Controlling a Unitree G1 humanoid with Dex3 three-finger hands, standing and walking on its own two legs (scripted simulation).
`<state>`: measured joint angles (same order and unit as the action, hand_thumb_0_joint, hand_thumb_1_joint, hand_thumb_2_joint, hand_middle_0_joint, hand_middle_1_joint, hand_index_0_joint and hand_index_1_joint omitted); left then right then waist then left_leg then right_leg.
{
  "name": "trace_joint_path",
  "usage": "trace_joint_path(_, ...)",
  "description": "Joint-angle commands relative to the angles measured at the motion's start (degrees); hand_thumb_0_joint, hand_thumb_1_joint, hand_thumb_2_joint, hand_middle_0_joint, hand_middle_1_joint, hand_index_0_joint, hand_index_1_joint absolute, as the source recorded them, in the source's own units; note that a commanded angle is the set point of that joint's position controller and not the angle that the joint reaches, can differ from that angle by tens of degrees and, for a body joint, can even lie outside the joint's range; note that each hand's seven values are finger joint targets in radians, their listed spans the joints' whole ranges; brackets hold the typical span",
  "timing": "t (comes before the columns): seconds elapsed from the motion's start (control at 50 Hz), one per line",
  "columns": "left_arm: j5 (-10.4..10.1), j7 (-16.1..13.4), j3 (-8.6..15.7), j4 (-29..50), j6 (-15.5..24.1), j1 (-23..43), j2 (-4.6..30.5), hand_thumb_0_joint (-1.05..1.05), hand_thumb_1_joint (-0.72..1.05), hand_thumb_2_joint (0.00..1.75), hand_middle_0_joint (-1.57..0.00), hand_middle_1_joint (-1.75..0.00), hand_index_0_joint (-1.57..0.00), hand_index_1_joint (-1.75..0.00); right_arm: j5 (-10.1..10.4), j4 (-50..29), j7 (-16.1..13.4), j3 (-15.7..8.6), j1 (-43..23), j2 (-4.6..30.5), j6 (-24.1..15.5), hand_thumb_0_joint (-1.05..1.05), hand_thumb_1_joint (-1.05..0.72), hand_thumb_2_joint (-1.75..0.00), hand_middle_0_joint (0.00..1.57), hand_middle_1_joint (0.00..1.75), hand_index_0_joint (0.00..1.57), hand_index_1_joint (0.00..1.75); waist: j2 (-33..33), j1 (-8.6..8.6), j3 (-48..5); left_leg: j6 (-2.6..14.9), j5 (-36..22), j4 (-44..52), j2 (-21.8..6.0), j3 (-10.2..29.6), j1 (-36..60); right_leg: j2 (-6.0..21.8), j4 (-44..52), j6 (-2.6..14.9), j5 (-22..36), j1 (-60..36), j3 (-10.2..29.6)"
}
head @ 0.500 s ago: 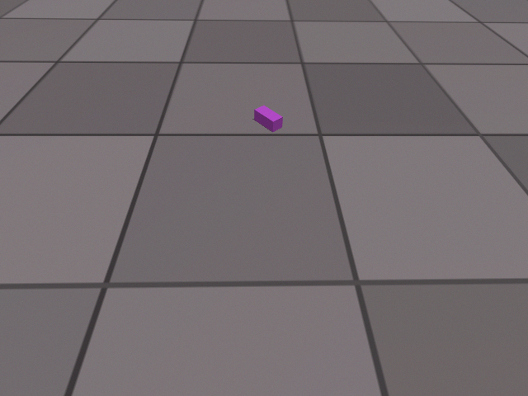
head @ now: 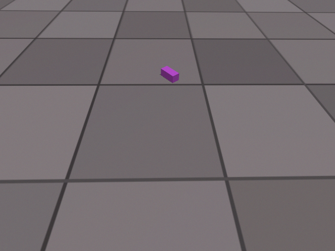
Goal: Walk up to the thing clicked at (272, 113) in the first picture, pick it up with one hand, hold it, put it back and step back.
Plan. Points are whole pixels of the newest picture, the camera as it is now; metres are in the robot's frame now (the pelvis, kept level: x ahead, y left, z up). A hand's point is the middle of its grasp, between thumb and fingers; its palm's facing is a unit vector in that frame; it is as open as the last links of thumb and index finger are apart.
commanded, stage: stand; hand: left
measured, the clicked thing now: (169, 74) +1.94 -0.06 -0.74
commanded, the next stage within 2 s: walk up in 0.62 s
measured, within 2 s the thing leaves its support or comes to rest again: neither
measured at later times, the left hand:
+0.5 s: hand out of the picture +0.08 +0.25 -0.15, palm faces -0.02 -0.94 -0.34, open 7.4 cm
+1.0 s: hand (92, 217) +0.26 +0.22 -0.14, palm faces -0.29 -0.86 -0.42, open 7.4 cm
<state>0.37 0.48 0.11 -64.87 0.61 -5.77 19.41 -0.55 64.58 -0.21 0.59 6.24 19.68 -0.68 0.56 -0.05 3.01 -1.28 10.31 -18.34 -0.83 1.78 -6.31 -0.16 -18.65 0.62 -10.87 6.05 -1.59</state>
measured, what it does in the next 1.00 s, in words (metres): walks ahead: right foot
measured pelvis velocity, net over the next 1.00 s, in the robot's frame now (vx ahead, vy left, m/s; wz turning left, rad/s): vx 0.09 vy -0.04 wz -0.26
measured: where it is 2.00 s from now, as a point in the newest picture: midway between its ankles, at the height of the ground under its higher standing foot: (179, 198)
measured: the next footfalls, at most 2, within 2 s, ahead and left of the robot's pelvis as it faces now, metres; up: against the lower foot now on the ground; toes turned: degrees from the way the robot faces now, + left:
right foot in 1.00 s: +0.17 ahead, -0.20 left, +0.00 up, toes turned -21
left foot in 1.44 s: +0.55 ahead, +0.02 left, +0.00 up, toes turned -21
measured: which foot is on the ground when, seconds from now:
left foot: down 0.00-1.00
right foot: down 0.00-0.76, up 0.78-0.98, down 1.00-1.00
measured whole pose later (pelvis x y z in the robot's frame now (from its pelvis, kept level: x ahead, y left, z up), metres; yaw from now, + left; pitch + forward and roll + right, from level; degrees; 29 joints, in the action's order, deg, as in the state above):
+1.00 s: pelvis +0.09 -0.04 -0.03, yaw -15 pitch -1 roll +1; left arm 0.3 5.1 4.1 -55.3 2.5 -10.9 25.2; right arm -2.7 53.9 4.5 -5.7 14.7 26.4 -1.6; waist 2.5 -3.0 2.4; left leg -1.8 26.2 -27.4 -6.1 -10.3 1.1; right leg 4.5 -35.2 0.8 -12.9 22.2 -4.2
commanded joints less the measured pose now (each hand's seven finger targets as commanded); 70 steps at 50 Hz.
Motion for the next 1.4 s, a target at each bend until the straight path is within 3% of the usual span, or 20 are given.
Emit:
trace_joint_path(0.0, -0.1, -1.1, 2.1, 3.5, 1.4, 2.4, 12.5, 0.00, 0.90, 0.90, -0.20, -0.30, -0.20, -0.30, 0.1, -3.2, -0.5, -2.3, -2.0, 12.0, -1.1, 0.00, -0.90, -0.90, 0.20, 0.30, 0.20, 0.30, -0.6, 0.14, -4.5, 2.42, -8.4, 2.0, -6.2, 4.3, 0.1, 7.8, 3.3, 1.04, 8.4, -1.3, 6.4)
trace_joint_path(0.58, 0.1, -1.1, 2.2, 3.5, 1.3, 1.8, 12.6, 0.00, 0.90, 0.90, -0.20, -0.30, -0.20, -0.30, 0.1, -3.5, -0.6, -2.3, -1.7, 12.2, -1.2, 0.00, -0.90, -0.90, 0.20, 0.30, 0.20, 0.30, -0.3, 0.25, -4.6, 2.40, -9.9, 2.4, -6.4, 4.2, 1.4, 7.8, 3.5, 0.91, 9.8, -1.3, 6.1)
trace_joint_path(0.6, 0.4, 1.0, 6.5, 8.1, 1.6, -3.9, 20.3, 0.00, 0.90, 0.90, -0.20, -0.30, -0.20, -0.30, -1.5, -11.3, 1.0, -7.2, -2.6, 19.8, -2.6, 0.00, -0.90, -0.90, 0.20, 0.30, 0.20, 0.30, 0.2, 0.05, -8.9, 4.55, 20.0, -8.0, -4.6, -0.2, 5.1, 7.0, 0.0, 4.32, -18.3, 6.5, 14.9)
trace_joint_path(0.64, 0.9, 2.0, 6.2, 9.0, 1.5, -0.4, 18.9, 0.00, 0.90, 0.90, -0.20, -0.30, -0.20, -0.30, -1.8, -12.2, 2.4, -7.4, -4.2, 17.9, -2.6, 0.00, -0.90, -0.90, 0.20, 0.30, 0.20, 0.30, -0.4, -1.10, -0.2, 5.25, 27.1, -9.6, -3.7, 2.1, 1.3, 8.8, 2.4, 5.94, -31.0, 21.0, 20.4)
trace_joint_path(0.7, 0.9, 2.7, 6.2, 13.0, 2.5, 6.8, 15.8, 0.00, 0.90, 0.90, -0.20, -0.30, -0.20, -0.30, -1.1, -11.8, 3.0, -8.2, 3.8, 16.5, -2.7, 0.00, -0.90, -0.90, 0.20, 0.30, 0.20, 0.30, -4.2, -6.18, 1.0, 7.80, 24.7, -3.4, -7.3, 6.6, 7.4, 4.6, -2.7, 2.19, -22.7, 29.5, 16.0)
trace_joint_path(0.72, 0.6, 2.8, 5.2, 14.8, 2.6, 10.4, 13.2, 0.00, 0.90, 0.90, -0.20, -0.30, -0.20, -0.30, -1.3, -11.1, 2.6, -9.4, 9.4, 18.6, -3.0, 0.00, -0.90, -0.90, 0.20, 0.30, 0.20, 0.30, 1.9, -10.40, -0.8, 10.79, 26.1, 5.9, -13.0, 11.0, 21.5, -1.4, -11.4, -2.12, -16.3, 41.5, 5.1)
trace_joint_path(0.74, 0.9, 2.5, 5.1, 15.7, 2.8, 10.3, 12.2, 0.00, 0.90, 0.90, -0.20, -0.30, -0.20, -0.30, -1.5, -11.8, 2.4, -10.2, 9.7, 20.9, -3.4, 0.00, -0.90, -0.90, 0.20, 0.30, 0.20, 0.30, 11.8, -10.57, -1.5, 14.38, 23.9, 9.9, -23.9, 21.9, 21.9, -0.1, -27.6, 0.40, -17.4, 44.8, 2.8)
trace_joint_path(0.76, 1.2, 2.3, 5.0, 16.2, 3.0, 8.5, 14.4, 0.00, 0.90, 0.90, -0.20, -0.30, -0.20, -0.30, -1.3, -14.0, 2.6, -10.2, 6.8, 21.1, -3.5, 0.00, -0.90, -0.90, 0.20, 0.30, 0.20, 0.30, 6.2, -8.10, -1.1, 15.70, 22.2, 11.1, -27.1, 22.4, 16.9, 4.4, -32.0, 0.17, -17.5, 42.3, 3.4)
trace_joint_path(0.82, 0.2, 3.8, 5.0, 14.2, 3.0, 2.8, 14.8, 0.00, 0.90, 0.90, -0.20, -0.30, -0.20, -0.30, -2.0, -16.4, 3.2, -9.5, 1.4, 18.9, -3.8, 0.00, -0.90, -0.90, 0.20, 0.30, 0.20, 0.30, 5.7, -3.90, 1.1, 14.39, 20.5, 11.7, -21.6, 12.6, 9.0, 7.2, -28.1, -0.54, -14.3, 32.0, 3.3)
trace_joint_path(0.92, -0.2, 4.2, 5.9, 13.2, 3.1, -4.1, 14.6, 0.00, 0.90, 0.90, -0.20, -0.30, -0.20, -0.30, -2.1, -17.8, 4.5, -9.2, -0.8, 18.2, -3.3, 0.00, -0.90, -0.90, 0.20, 0.30, 0.20, 0.30, 8.1, -0.43, -1.9, 9.58, 5.0, -1.0, -11.6, -7.4, 3.4, 3.6, -16.0, 0.23, -5.2, 13.5, -5.2)
trace_joint_path(0.96, -0.2, 2.9, 7.3, 10.2, 3.4, -14.1, 16.2, 0.00, 0.90, 0.90, -0.20, -0.30, -0.20, -0.30, -1.1, -18.8, 4.7, -9.0, -2.1, 17.9, -2.8, 0.00, -0.90, -0.90, 0.20, 0.30, 0.20, 0.30, 0.8, 5.86, -7.2, 7.53, -5.3, -19.7, -8.4, -13.3, -6.3, -0.2, -10.0, 2.06, 2.4, -5.9, -9.3)
trace_joint_path(0.98, 0.0, 1.6, 9.0, 8.0, 3.9, -22.4, 20.8, 0.00, 0.90, 0.90, -0.20, -0.30, -0.20, -0.30, -0.8, -19.6, 4.8, -7.7, -0.1, 15.2, -2.9, 0.00, -0.90, -0.90, 0.20, 0.30, 0.20, 0.30, -9.5, 9.47, -11.8, 5.69, 1.3, -35.1, -4.8, -13.3, -17.2, 1.0, -10.4, 3.23, -2.5, -20.0, -4.0)
trace_joint_path(1.0, 0.4, 0.4, 10.6, 8.4, 4.0, -26.3, 25.6, 0.00, 0.90, 0.90, -0.20, -0.30, -0.20, -0.30, -0.9, -21.5, 5.1, -6.1, 0.3, 11.1, -2.9, 0.00, -0.90, -0.90, 0.20, 0.30, 0.20, 0.30, -21.8, 10.62, -9.2, 2.94, 23.4, -46.9, 0.8, -11.0, -33.7, 12.9, -3.3, 6.70, -15.1, -25.3, 18.4)
trace_joint_path(1.02, -0.2, 0.2, 10.2, 10.9, 4.0, -22.7, 27.7, 0.00, 0.90, 0.90, -0.20, -0.30, -0.20, -0.30, -0.4, -22.2, 5.2, -6.6, 0.0, 14.2, -2.5, 0.00, -0.90, -0.90, 0.20, 0.30, 0.20, 0.30, -16.0, 8.39, -8.8, 1.62, 23.2, -51.4, 1.0, -1.5, -37.2, 22.8, 7.9, 12.24, -24.6, -19.9, 43.3)
trace_joint_path(1.04, -0.9, 0.1, 10.1, 12.4, 3.7, -17.9, 28.1, 0.00, 0.90, 0.90, -0.20, -0.30, -0.20, -0.30, -0.9, -21.8, 5.1, -7.6, -2.3, 18.0, -2.4, 0.00, -0.90, -0.90, 0.20, 0.30, 0.20, 0.30, -8.3, 7.13, -4.2, 1.22, 20.3, -52.5, -2.7, 2.3, -35.9, 25.0, 9.4, 16.50, -29.1, -12.7, 47.3)
trace_joint_path(1.06, -1.3, -0.1, 9.5, 13.6, 3.6, -14.2, 26.5, 0.00, 0.90, 0.90, -0.20, -0.30, -0.20, -0.30, -1.0, -21.4, 5.2, -7.7, -5.2, 18.7, -2.7, 0.00, -0.90, -0.90, 0.20, 0.30, 0.20, 0.30, -4.7, 6.50, 0.3, 1.74, 16.5, -52.6, -5.7, 3.9, -37.0, 23.2, 10.2, 16.17, -26.8, -8.3, 42.4)
trace_joint_path(1.1, -1.5, -0.8, 8.1, 15.5, 4.5, -9.0, 22.6, 0.00, 0.90, 0.90, -0.20, -0.30, -0.20, -0.30, -0.1, -19.1, 5.5, -7.3, 0.0, 17.4, -2.4, 0.00, -0.90, -0.90, 0.20, 0.30, 0.20, 0.30, -3.5, 1.85, 1.9, 1.96, 8.7, -48.0, -7.7, 4.2, -33.9, 16.8, 6.7, 11.04, -12.6, -5.0, 26.3)
trace_joint_path(1.14, -1.9, -0.9, 7.2, 15.9, 5.3, -8.1, 20.4, 0.00, 0.90, 0.90, -0.20, -0.30, -0.20, -0.30, -0.5, -17.6, 5.6, -7.5, 5.2, 16.4, -1.4, 0.00, -0.90, -0.90, 0.20, 0.30, 0.20, 0.30, -4.6, -0.56, 3.9, 1.33, 4.2, -43.0, -7.9, 2.9, -27.4, 13.5, 7.7, 9.30, -8.6, 3.5, 18.8)
trace_joint_path(1.26, -0.8, -0.7, 7.6, 18.3, 7.3, -7.4, 22.8, 0.00, 0.90, 0.90, -0.20, -0.30, -0.20, -0.30, -1.6, -22.3, 7.8, -8.8, -0.1, 16.3, -0.2, 0.00, -0.90, -0.90, 0.20, 0.30, 0.20, 0.30, -6.9, -0.92, 5.8, -1.11, -3.9, -27.1, -8.9, 1.5, -22.6, 10.5, 8.5, 9.67, -11.9, 13.7, 11.6)
trace_joint_path(1.38, -0.1, -1.7, 7.6, 17.7, 6.8, -9.8, 23.2, 0.00, 0.90, 0.90, -0.20, -0.30, -0.20, -0.30, -1.8, -22.7, 7.9, -9.9, 1.7, 15.4, -1.2, 0.00, -0.90, -0.90, 0.20, 0.30, 0.20, 0.30, -6.8, -2.68, -1.0, 2.03, -6.1, -17.9, -6.2, -3.1, -7.4, 12.3, -2.7, 7.84, 9.5, 11.5, 9.7)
